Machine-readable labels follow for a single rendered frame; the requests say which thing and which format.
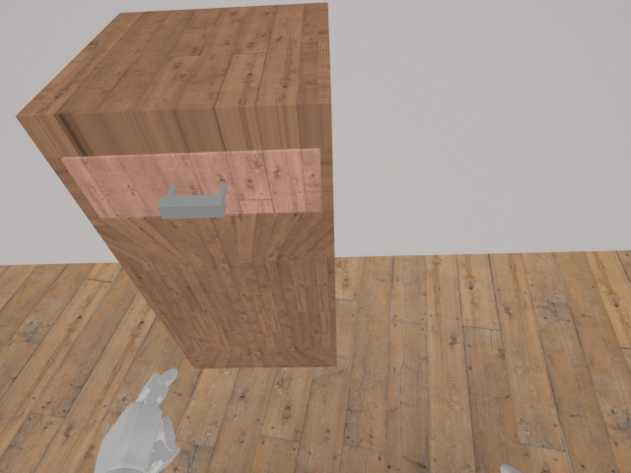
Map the robot left hand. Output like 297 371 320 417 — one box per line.
94 368 180 473

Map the handle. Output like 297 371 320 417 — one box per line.
157 184 227 219

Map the cabinet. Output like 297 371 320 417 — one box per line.
16 2 337 369

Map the drawer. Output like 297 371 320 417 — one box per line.
61 148 320 218

